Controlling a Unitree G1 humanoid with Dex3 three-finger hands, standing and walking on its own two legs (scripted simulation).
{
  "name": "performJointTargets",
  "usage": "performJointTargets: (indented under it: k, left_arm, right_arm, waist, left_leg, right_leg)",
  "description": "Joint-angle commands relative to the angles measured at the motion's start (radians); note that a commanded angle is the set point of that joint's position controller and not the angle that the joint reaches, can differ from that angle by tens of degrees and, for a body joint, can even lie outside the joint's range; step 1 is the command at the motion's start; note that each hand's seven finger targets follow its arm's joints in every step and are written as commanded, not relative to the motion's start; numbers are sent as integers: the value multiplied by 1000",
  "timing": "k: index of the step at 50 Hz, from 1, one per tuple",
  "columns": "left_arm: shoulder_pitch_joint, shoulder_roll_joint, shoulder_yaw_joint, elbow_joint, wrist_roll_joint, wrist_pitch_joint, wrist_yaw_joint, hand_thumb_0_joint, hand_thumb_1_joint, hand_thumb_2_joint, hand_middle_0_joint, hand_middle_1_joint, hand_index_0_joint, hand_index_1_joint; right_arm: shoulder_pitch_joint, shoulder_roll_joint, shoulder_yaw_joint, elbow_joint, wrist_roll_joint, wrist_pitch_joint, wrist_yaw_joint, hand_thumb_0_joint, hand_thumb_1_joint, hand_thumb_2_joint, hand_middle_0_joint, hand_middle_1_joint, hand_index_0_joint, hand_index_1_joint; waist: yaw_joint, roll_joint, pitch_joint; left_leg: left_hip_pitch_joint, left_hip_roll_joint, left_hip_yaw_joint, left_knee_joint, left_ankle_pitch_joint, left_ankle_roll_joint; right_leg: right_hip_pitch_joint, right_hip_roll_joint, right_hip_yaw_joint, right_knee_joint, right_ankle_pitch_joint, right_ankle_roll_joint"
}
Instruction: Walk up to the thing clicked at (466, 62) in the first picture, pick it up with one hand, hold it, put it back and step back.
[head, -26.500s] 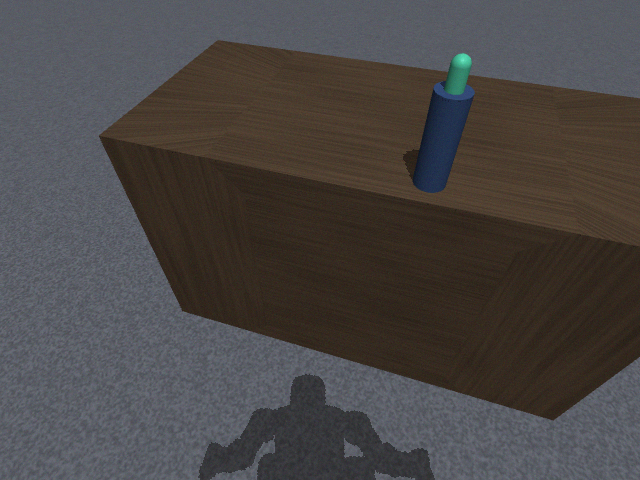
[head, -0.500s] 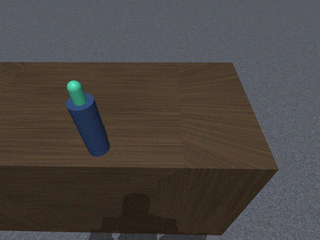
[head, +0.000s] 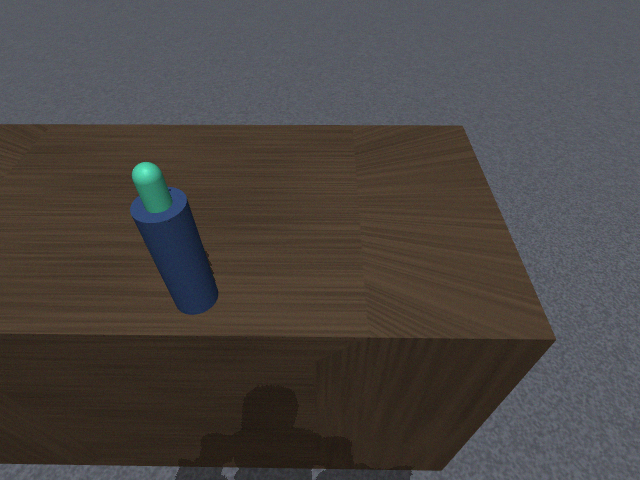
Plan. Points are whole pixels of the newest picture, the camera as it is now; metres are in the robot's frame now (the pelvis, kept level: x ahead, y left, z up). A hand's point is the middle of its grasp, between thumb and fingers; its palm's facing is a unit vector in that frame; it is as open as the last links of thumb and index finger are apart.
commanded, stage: stand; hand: left
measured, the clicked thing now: (174, 242) +0.40 +0.22 +0.09
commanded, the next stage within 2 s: none
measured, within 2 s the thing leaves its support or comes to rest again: neither
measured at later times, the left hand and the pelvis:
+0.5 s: hand out of the picture +0.06 +0.26 -0.16, palm faces -0.03 -0.94 -0.35, open 7.5 cm; pelvis +0.00 +0.00 +0.00, yaw +0 degrees
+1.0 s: hand out of the picture +0.07 +0.26 -0.16, palm faces -0.04 -0.94 -0.35, open 7.4 cm; pelvis +0.00 +0.00 +0.00, yaw -1 degrees
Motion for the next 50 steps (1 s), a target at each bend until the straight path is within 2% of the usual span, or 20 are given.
performJointTargets:
  k: [1,2,5,9,13,18,22,31,42,50]
  left_arm:
    - [-41,219,38,-58,-2,-18,14,0,249,855,-200,-300,-200,-301]
    - [-40,219,37,-59,-3,-19,14,0,329,900,-200,-300,-200,-301]
    - [-42,223,39,-60,-4,-19,14,0,569,900,-200,-300,-200,-301]
    - [-41,221,40,-57,-2,-15,14,0,889,900,-200,-300,-200,-301]
    - [-38,217,40,-55,-4,-16,12,0,900,900,-200,-300,-200,-301]
    - [-36,218,41,-61,-2,-16,13,0,900,900,-200,-300,-200,-301]
    - [-32,216,39,-59,-3,-17,13,0,900,900,-200,-300,-200,-301]
    - [-24,213,37,-62,-4,-19,14,0,900,900,-200,-300,-200,-301]
    - [-21,213,38,-62,-4,-16,14,0,900,900,-200,-300,-200,-301]
    - [-32,215,41,-67,-4,-19,15,0,900,900,-200,-300,-200,-301]
  right_arm:
    - [-40,-205,-42,-56,0,-24,-9,0,-900,-900,200,300,200,300]
    - [-35,-204,-42,-57,1,-24,-8,0,-900,-900,200,300,200,300]
    - [-35,-207,-44,-57,-1,-25,-10,0,-900,-900,200,300,200,300]
    - [-34,-204,-44,-53,-1,-23,-11,0,-900,-900,200,300,200,300]
    - [-33,-203,-45,-50,-1,-23,-9,0,-900,-900,200,300,200,300]
    - [-33,-205,-47,-54,-1,-24,-9,0,-900,-900,200,300,200,300]
    - [-38,-203,-47,-53,0,-23,-9,0,-900,-900,200,300,200,300]
    - [-39,-210,-47,-51,2,-25,-10,0,-900,-900,200,300,200,300]
    - [-47,-207,-48,-50,3,-24,-9,0,-900,-900,200,300,200,300]
    - [-39,-203,-50,-49,1,-23,-8,0,-900,-900,200,300,200,300]
  waist:
    - [-2,-12,-60]
    - [-3,-11,-58]
    - [-4,-11,-58]
    - [-4,-10,-37]
    - [-5,-14,-30]
    - [-4,-10,-51]
    - [-4,-16,-39]
    - [-2,-11,-61]
    - [0,-10,-42]
    - [-6,-16,-47]
  left_leg:
    - [-2,122,-105,-46,98,29]
    - [-8,121,-104,-48,106,30]
    - [-1,123,-104,-45,121,29]
    - [-19,119,-104,-55,74,28]
    - [-22,117,-107,-57,47,28]
    - [-7,119,-102,-50,82,32]
    - [1,118,-105,-49,72,28]
    - [18,125,-102,-40,131,33]
    - [13,124,-101,-52,88,31]
    - [6,123,-97,-47,106,34]
  right_leg:
    - [14,-127,110,-45,136,-26]
    - [15,-127,111,-49,143,-23]
    - [15,-129,110,-44,146,-23]
    - [5,-127,112,-52,106,-24]
    - [-4,-125,111,-59,78,-23]
    - [4,-129,114,-54,114,-27]
    - [-15,-123,109,-53,94,-24]
    - [6,-127,114,-45,160,-22]
    - [-6,-123,112,-52,115,-23]
    - [8,-130,120,-53,149,-26]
